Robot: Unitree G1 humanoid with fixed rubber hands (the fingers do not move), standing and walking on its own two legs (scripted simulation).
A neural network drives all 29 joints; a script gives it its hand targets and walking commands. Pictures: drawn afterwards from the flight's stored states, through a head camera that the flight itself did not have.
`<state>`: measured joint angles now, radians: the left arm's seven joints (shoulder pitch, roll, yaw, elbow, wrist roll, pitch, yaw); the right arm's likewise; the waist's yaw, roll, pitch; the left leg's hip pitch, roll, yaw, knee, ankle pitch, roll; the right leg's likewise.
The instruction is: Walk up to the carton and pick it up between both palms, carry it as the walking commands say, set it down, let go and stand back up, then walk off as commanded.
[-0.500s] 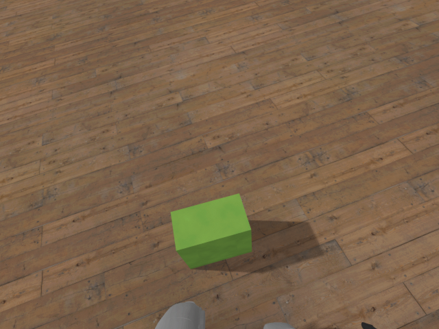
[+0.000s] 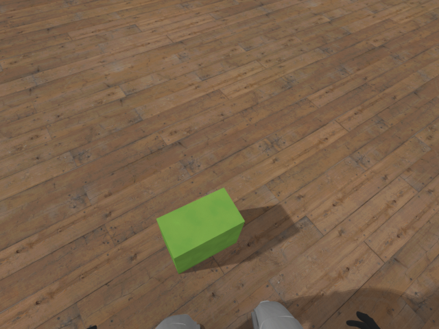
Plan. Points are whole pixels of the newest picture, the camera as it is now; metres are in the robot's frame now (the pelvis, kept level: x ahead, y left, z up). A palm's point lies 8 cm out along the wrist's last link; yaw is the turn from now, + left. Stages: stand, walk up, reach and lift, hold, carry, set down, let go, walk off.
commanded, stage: walk off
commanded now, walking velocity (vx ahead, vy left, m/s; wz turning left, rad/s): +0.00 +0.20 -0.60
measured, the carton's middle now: (200, 232) +0.47 +0.06 -0.63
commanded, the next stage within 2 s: none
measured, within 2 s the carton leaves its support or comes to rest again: neither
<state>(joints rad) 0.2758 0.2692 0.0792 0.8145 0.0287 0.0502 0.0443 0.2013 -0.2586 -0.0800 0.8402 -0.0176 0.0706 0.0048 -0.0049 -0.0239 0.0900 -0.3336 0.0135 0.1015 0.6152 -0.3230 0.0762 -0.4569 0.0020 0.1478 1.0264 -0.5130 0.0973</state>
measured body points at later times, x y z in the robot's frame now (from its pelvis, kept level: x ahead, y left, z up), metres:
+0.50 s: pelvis -0.02 +0.20 -0.02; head +0.04 +0.20 +0.42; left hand +0.11 +0.46 -0.17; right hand +0.01 -0.10 -0.14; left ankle -0.04 +0.37 -0.71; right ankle -0.06 -0.03 -0.73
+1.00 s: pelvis +0.01 +0.30 -0.01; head +0.04 +0.27 +0.44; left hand +0.25 +0.47 -0.12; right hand -0.06 +0.04 -0.14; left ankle +0.05 +0.41 -0.65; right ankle -0.03 +0.19 -0.73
